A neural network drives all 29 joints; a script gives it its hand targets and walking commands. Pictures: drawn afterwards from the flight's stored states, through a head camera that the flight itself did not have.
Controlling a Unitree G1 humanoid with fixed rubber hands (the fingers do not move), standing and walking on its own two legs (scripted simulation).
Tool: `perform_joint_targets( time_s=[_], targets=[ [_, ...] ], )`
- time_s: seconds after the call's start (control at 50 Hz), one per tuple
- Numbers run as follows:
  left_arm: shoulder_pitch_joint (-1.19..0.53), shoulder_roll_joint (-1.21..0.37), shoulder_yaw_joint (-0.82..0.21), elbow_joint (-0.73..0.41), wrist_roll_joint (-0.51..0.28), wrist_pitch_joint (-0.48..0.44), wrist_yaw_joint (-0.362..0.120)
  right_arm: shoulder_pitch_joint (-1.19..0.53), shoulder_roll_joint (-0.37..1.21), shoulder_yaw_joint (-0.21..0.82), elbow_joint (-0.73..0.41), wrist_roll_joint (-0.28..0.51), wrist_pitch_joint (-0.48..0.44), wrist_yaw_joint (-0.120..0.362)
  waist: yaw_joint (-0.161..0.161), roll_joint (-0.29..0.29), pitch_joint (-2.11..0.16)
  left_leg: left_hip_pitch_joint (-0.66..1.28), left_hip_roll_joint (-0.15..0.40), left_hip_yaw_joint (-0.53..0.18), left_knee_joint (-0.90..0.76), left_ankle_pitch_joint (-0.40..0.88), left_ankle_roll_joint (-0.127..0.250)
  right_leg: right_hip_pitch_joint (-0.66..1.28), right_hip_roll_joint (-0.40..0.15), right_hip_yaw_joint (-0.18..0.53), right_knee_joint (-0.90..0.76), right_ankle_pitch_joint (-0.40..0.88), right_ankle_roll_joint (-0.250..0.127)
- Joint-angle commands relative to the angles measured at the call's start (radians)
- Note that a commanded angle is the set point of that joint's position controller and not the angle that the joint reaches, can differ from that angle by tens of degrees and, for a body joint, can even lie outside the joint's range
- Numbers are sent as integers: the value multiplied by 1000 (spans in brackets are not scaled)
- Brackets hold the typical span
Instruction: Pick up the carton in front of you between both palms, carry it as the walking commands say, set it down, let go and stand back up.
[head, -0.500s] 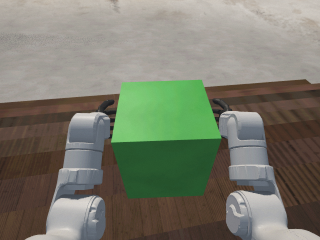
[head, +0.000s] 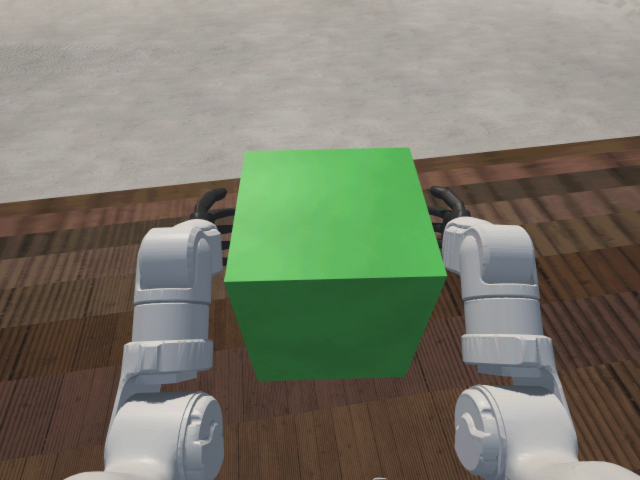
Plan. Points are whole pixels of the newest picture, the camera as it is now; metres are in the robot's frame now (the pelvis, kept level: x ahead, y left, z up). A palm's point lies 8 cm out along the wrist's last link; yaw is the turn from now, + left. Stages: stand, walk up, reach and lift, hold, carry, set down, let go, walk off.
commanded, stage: carry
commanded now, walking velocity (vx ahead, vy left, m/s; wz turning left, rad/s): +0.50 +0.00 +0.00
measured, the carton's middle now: (329, 270) +0.36 +0.00 +0.04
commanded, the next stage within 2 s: none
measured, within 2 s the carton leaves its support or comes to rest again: neither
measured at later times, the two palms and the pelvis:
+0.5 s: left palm (240, 157) +0.65 +0.17 +0.02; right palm (400, 160) +0.63 -0.13 +0.02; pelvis +0.29 +0.03 -0.12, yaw +0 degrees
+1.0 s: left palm (264, 131) +0.96 +0.18 -0.14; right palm (374, 123) +0.98 -0.12 -0.13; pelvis +0.62 +0.00 -0.24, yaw +1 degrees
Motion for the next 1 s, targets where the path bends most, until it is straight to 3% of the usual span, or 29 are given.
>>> perform_joint_targets(
  time_s=[0.0, 0.04, 0.12, 0.16, 0.24, 0.3, 0.32, 0.36, 0.38, 0.4, 0.42, 0.44, 0.48, 0.5, 0.52, 0.58, 0.64, 0.7, 0.74, 0.78, 0.8, 0.84, 0.86, 0.88, 0.9, 0.92, 0.94, 0.96, 0.98],
  targets=[
    [-722, -1091, -639, -109, -462, -29, -260, -741, 1132, 622, -139, 378, -9, 233, 17, -124, -375, -439, 50, -69, 181, 11, -6, 562, -325, 583, -224, 248, -212],
    [-825, -1123, -688, -197, -525, -38, -263, -741, 1126, 622, -180, 372, -16, 213, 5, -45, -350, -345, 72, -60, 49, 42, -26, 410, -301, 487, -234, 209, -189],
    [-804, -1101, -707, -278, -553, -36, -245, -698, 1112, 638, -240, 369, -13, 189, 13, -117, -404, -350, 73, -21, 43, 259, -26, 445, -270, 377, -159, 422, -162],
    [-765, -1074, -700, -279, -545, -25, -238, -678, 1084, 644, -256, 364, -1, 184, 58, -96, -393, -493, 75, -33, -95, 427, -21, 587, -219, 350, -62, 418, -126],
    [-670, -1032, -681, -202, -511, -9, -241, -621, 1033, 626, -187, 325, 23, 194, 105, -89, -326, -326, 16, 66, -493, 731, -35, 465, -137, 259, 2, 301, -103],
    [-650, -1028, -665, -127, -495, -14, -255, -612, 1025, 608, -128, 312, 31, 205, 88, -149, -257, -73, 15, 89, -668, 901, -11, 301, -112, 188, 61, 177, -58],
    [-645, -1035, -658, -101, -490, -18, -259, -615, 1019, 597, -110, 307, 31, 209, 45, -151, -281, 54, -5, 134, -622, 949, -4, 246, -114, 169, 132, 179, -48],
    [-655, -1049, -642, -52, -481, -24, -264, -601, 1015, 566, -59, 298, 26, 219, -125, -144, -375, 315, 12, 121, -616, 848, 28, 213, -137, 82, 480, 532, 6],
    [-678, -1049, -631, -50, -477, -26, -264, -594, 1011, 554, -37, 296, 20, 229, -224, 43, -368, 458, 33, 107, -684, 762, 52, 74, -77, 46, 798, 420, 36],
    [-724, -1043, -626, -41, -465, -21, -258, -627, 1001, 541, -18, 301, 18, 236, -137, 231, -319, 632, 190, -38, -505, 1192, 88, -240, 17, 28, 992, -329, 50],
    [-721, -1008, -591, -25, -443, -9, -245, -627, 1025, 547, 16, 336, 18, 240, -74, 201, -414, 740, 317, -307, -418, 1264, 143, -361, 8, 121, 997, -343, 44],
    [-704, -979, -564, -18, -423, -6, -228, -664, 1053, 560, -8, 373, 18, 245, -84, 103, -390, 646, 347, -393, -488, 1059, 155, -371, -29, 121, 942, -309, 40],
    [-709, -999, -543, -51, -410, -9, -207, -760, 1096, 589, -74, 427, 7, 250, -90, 50, -408, 558, 379, -555, -517, 586, 228, -489, -77, 206, 828, -165, 53],
    [-728, -1012, -549, -71, -404, -12, -201, -793, 1143, 607, -95, 453, 0, 253, -79, 28, -376, 461, 370, -564, -540, 546, 211, -455, -97, 203, 758, -141, 59],
    [-731, -1040, -550, -87, -400, -19, -200, -825, 1172, 623, -123, 479, -8, 256, -68, -16, -327, 319, 334, -481, -587, 509, 214, -383, -102, 189, 595, -67, 75],
    [-709, -1090, -584, -115, -418, -47, -202, -833, 1231, 655, -168, 505, -38, 258, -98, 61, -338, 303, 294, -399, -583, 724, 215, -320, -96, 114, 450, -49, 84],
    [-645, -1115, -621, -136, -412, -84, -199, -751, 1264, 690, -176, 503, -74, 261, -115, 39, -417, 508, 245, -324, -441, 990, 128, -449, -102, 90, 492, 150, 46],
    [-583, -1108, -660, -163, -393, -116, -196, -674, 1251, 717, -193, 492, -105, 264, -183, 37, -396, 656, 146, -267, -349, 939, 87, -548, -68, 65, 274, 333, 46],
    [-550, -1081, -667, -176, -367, -130, -192, -633, 1247, 740, -198, 498, -124, 267, -201, 1, -347, 535, 67, -160, -336, 850, 72, -343, -20, -9, -69, 535, 50],
    [-528, -1039, -674, -193, -348, -138, -186, -602, 1220, 761, -213, 506, -140, 270, -209, 63, -316, 389, 34, -95, -311, 795, 69, -77, 19, -63, -210, 692, 40],
    [-522, -1016, -674, -203, -337, -140, -183, -594, 1207, 770, -209, 513, -144, 271, -195, 96, -311, 366, 38, -83, -274, 748, 67, -2, 11, -57, -245, 739, 30],
    [-491, -954, -676, -236, -324, -136, -175, -586, 1177, 786, -211, 519, -144, 274, -15, 103, -436, 261, 95, -21, 6, 953, 30, 354, 18, -84, -121, 785, -9],
    [-469, -917, -665, -241, -324, -132, -176, -591, 1158, 788, -211, 511, -142, 272, 118, 12, -436, 88, 92, 21, 289, 940, -7, 557, -31, -39, -185, 748, -49],
    [-436, -893, -649, -213, -318, -122, -182, -607, 1127, 767, -190, 492, -131, 266, 181, -187, -348, -122, -27, 63, 577, 194, -45, 653, -116, 70, -261, 702, -81],
    [-423, -857, -645, -171, -323, -110, -186, -578, 1096, 736, -153, 467, -108, 256, 79, -270, -407, -392, -75, -47, 670, -168, -59, 934, -283, 303, 11, 1172, -155],
    [-402, -875, -658, -136, -360, -102, -193, -529, 1045, 699, -141, 431, -88, 244, 88, -254, -461, -512, -57, -94, 606, -120, -73, 944, -356, 562, -97, 858, -243],
    [-472, -916, -688, -162, -411, -90, -203, -540, 1009, 674, -139, 400, -76, 230, 70, -114, -400, -466, 3, -83, 458, -70, -52, 815, -309, 522, -122, 752, -189],
    [-551, -937, -713, -190, -454, -85, -214, -509, 1013, 641, -131, 370, -68, 218, 46, -104, -481, -509, 7, -117, 475, -84, -51, 806, -356, 660, -122, 501, -262],
    [-606, -1001, -735, -206, -498, -85, -225, -502, 1005, 613, -142, 341, -66, 210, 25, 4, -453, -510, 43, -144, 352, 19, -43, 710, -325, 662, -99, 427, -249]
  ],
)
